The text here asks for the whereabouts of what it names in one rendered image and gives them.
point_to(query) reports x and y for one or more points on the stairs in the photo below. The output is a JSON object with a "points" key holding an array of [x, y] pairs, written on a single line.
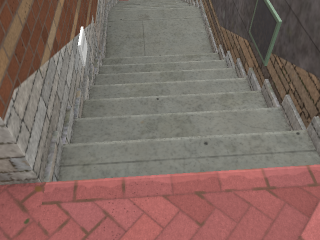
{"points": [[174, 114], [150, 4]]}

